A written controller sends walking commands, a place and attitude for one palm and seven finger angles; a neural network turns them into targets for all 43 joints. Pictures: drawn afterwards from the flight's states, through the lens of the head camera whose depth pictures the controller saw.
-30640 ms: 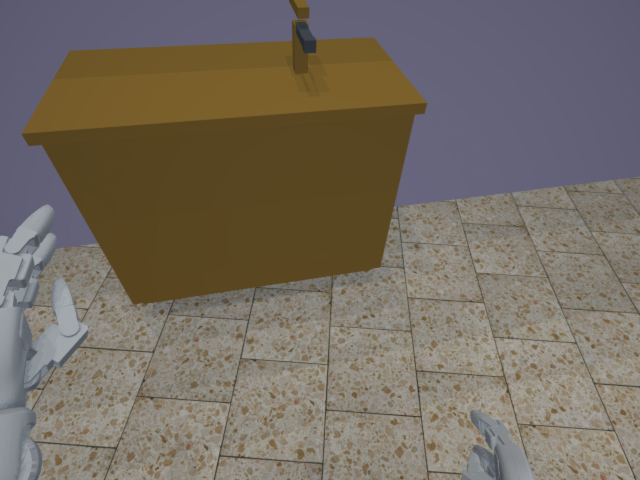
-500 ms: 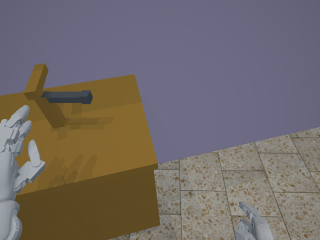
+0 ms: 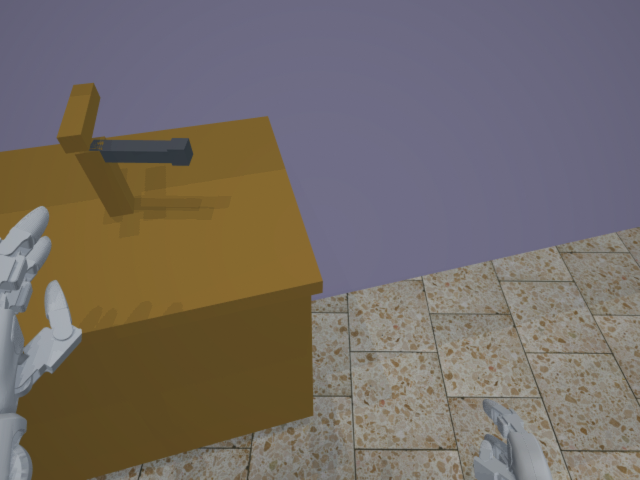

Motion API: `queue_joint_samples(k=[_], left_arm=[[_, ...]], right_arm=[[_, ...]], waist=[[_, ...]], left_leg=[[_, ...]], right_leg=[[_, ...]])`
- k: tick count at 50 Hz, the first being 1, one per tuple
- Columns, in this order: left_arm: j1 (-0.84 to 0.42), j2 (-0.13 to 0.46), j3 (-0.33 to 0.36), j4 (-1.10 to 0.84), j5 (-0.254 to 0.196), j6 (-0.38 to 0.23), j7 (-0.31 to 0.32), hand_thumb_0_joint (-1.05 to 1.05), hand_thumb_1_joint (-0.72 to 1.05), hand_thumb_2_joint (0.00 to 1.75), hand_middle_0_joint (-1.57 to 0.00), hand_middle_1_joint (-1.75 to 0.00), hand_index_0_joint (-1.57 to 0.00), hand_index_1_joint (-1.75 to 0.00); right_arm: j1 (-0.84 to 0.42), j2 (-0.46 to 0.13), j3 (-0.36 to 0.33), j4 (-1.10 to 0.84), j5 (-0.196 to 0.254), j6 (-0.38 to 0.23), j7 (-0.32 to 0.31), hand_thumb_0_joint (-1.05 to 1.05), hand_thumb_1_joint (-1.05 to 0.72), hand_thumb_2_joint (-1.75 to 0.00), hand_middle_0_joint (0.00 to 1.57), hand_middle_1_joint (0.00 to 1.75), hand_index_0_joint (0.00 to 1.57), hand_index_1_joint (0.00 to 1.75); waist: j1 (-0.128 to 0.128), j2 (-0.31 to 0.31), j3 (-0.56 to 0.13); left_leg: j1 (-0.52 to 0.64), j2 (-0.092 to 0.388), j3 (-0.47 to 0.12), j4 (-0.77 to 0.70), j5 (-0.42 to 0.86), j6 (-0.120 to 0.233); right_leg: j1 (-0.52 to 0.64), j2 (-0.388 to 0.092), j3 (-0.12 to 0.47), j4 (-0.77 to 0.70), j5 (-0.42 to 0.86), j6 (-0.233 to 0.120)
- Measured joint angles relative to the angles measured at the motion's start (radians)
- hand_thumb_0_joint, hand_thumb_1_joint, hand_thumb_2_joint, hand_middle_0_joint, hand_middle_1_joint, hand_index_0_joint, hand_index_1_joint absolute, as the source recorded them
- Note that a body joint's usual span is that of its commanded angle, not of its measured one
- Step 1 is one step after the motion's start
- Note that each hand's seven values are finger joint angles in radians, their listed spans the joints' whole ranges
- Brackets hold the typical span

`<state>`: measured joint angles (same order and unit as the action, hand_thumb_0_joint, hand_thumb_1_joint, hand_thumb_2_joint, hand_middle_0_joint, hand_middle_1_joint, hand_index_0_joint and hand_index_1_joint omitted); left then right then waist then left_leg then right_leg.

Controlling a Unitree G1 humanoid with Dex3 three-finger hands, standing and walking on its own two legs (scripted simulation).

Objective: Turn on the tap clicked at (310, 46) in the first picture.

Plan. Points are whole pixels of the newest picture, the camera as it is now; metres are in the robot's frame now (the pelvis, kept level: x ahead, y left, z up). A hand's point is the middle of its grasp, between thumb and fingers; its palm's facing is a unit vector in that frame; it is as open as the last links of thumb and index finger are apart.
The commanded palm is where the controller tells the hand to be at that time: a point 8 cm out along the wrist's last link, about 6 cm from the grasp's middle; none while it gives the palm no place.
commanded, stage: step back with the hand held close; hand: left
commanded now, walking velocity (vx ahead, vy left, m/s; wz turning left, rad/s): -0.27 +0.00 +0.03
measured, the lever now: (180, 151) +0.51 +0.25 +0.14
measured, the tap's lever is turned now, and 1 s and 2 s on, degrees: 75 75 75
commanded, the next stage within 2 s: stop stepping back and stand still in 0.68 s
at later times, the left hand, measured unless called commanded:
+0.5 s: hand (38, 383) +0.16 +0.25 +0.17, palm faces +0.36 -0.84 -0.40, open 7.4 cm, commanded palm +0.10 +0.29 +0.19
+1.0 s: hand out of the picture +0.05 +0.22 +0.16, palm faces +0.34 -0.86 -0.38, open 7.4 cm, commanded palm -0.01 +0.27 +0.19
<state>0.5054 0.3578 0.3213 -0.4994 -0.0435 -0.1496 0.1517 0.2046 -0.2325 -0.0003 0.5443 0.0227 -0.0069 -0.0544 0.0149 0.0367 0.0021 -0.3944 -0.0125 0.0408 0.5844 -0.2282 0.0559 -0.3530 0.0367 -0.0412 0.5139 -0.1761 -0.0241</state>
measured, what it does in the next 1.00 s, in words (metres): walks backwards: right foot, then left foot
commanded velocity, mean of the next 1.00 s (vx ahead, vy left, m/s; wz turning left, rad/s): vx -0.23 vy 0.02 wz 0.01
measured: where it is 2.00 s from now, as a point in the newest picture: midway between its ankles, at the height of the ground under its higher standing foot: outside the picture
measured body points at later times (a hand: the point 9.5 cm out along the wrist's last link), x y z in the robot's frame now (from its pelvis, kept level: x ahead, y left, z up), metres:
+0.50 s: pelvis -0.05 +0.01 +0.00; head -0.02 +0.03 +0.44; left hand +0.14 +0.29 +0.19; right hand +0.14 -0.23 -0.07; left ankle +0.01 +0.11 -0.73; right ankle +0.00 -0.11 -0.73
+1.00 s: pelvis -0.17 -0.01 +0.00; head -0.16 +0.00 +0.45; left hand +0.03 +0.27 +0.18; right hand -0.02 -0.27 -0.07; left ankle -0.17 +0.10 -0.73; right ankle -0.15 -0.14 -0.73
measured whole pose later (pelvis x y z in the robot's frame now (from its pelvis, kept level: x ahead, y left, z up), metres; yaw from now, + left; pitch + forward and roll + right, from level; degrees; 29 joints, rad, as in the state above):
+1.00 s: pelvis -0.17 -0.01 +0.00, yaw +0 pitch +1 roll -1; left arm 0.50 0.38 0.33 -0.50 -0.06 -0.15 0.15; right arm 0.23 -0.23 -0.02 0.59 0.03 -0.05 -0.06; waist -0.04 -0.01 -0.02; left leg -0.29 0.00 -0.01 0.54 -0.32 0.00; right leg -0.31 0.00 -0.01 0.54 -0.25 0.01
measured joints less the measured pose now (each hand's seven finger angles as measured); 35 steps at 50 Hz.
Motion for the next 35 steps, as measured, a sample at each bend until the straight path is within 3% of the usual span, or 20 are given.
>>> queue_joint_samples(k=[6,10,16,20,23,25,29,32,35], left_arm=[[-0.026,0.001,0.013,0.005,0.019,-0.011,0.006,0.01,0.89,0.9,-0.21,-0.31,-0.21,-0.3],[-0.048,0.008,0.033,0.01,0.029,-0.018,-0.005,0.01,0.89,0.9,-0.21,-0.31,-0.21,-0.3],[-0.046,-0.015,0.026,-0.009,0.011,-0.036,-0.011,0.01,0.89,0.9,-0.2,-0.31,-0.21,-0.3],[-0.021,-0.009,-0.007,-0.048,0.004,-0.046,-0.014,0.01,0.89,0.9,-0.21,-0.31,-0.21,-0.3],[-0.009,0.019,0.001,-0.069,0.004,-0.059,-0.017,0.01,0.89,0.9,-0.21,-0.31,-0.21,-0.3],[-0.002,0.047,0.031,-0.069,0.001,-0.062,-0.017,0.01,0.89,0.9,-0.21,-0.31,-0.21,-0.3],[-0.009,0.055,0.063,-0.049,-0.011,-0.05,-0.013,0.01,0.89,0.9,-0.21,-0.31,-0.21,-0.3],[-0.028,0.021,0.048,-0.041,-0.015,-0.037,-0.006,0.01,0.89,0.9,-0.21,-0.31,-0.21,-0.3],[-0.05,-0.002,0.02,-0.037,-0.013,-0.022,-0.01,0.01,0.89,0.9,-0.2,-0.31,-0.21,-0.3]], right_arm=[[0.014,0.01,0.01,0.003,-0.005,-0.024,-0.001,0.01,-0.9,-0.89,0.21,0.3,0.2,0.3],[0.027,0.02,0.01,0.002,-0.008,-0.042,0.002,0.01,-0.9,-0.89,0.21,0.3,0.2,0.3],[-0.011,0.029,0.002,0.034,-0.008,-0.049,0.018,0.01,-0.9,-0.89,0.21,0.3,0.2,0.3],[-0.021,0.034,-0.007,0.046,-0.012,-0.039,0.022,0.01,-0.9,-0.89,0.21,0.3,0.2,0.3],[-0.03,0.029,-0.013,0.037,-0.014,-0.035,0.013,0.01,-0.9,-0.89,0.21,0.3,0.2,0.3],[-0.044,0.033,-0.013,0.028,-0.019,-0.033,0.007,0.01,-0.9,-0.89,0.21,0.3,0.2,0.3],[-0.05,0.048,-0.016,0.026,-0.032,-0.067,0.01,0.01,-0.9,-0.89,0.21,0.3,0.2,0.3],[-0.052,0.057,-0.005,0.037,-0.032,-0.088,0.019,0.01,-0.9,-0.89,0.21,0.3,0.2,0.3],[-0.059,0.064,0.011,0.04,-0.032,-0.097,0.022,0.01,-0.9,-0.89,0.21,0.3,0.2,0.3]], waist=[[-0.001,-0.003,0.015],[-0.009,-0.004,0.014],[0.006,0.004,0.027],[-0.011,-0.037,0.022],[-0.029,-0.054,0.015],[-0.024,-0.071,0.023],[0.0,-0.052,0.019],[0.02,-0.033,0.009],[0.024,-0.021,0.004]], left_leg=[[-0.017,-0.001,0.001,0.006,0.038,0.014],[-0.034,-0.011,-0.006,0.024,0.039,0.012],[-0.073,0.014,-0.009,0.049,0.01,-0.018],[-0.052,0.008,-0.034,0.104,-0.021,-0.049],[-0.023,0.007,-0.047,0.041,-0.021,-0.033],[-0.025,0.004,-0.03,0.021,0.012,-0.022],[-0.022,0.033,-0.015,-0.04,0.068,-0.022],[-0.018,0.058,-0.005,-0.095,0.115,-0.03],[-0.039,0.072,-0.004,-0.124,0.159,-0.041]], right_leg=[[-0.025,-0.001,0.001,0.038,-0.034,0.021],[-0.001,0.003,0.036,0.115,-0.086,0.033],[-0.001,0.028,0.046,0.077,-0.073,0.003],[-0.009,0.009,0.049,0.071,-0.063,0.007],[-0.033,-0.003,0.047,0.075,-0.053,0.021],[-0.052,-0.009,0.058,0.108,-0.073,0.03],[-0.058,0.01,0.064,0.278,-0.25,0.036],[0.004,0.008,0.057,0.224,-0.26,0.042],[0.089,0.002,0.057,0.079,-0.199,0.043]])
